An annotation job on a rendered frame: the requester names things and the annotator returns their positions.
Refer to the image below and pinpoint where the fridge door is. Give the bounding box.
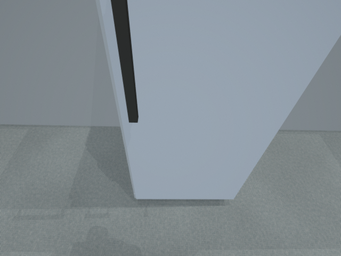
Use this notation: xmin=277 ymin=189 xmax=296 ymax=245
xmin=100 ymin=0 xmax=341 ymax=199

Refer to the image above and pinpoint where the handle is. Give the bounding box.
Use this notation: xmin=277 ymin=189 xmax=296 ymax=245
xmin=111 ymin=0 xmax=139 ymax=123

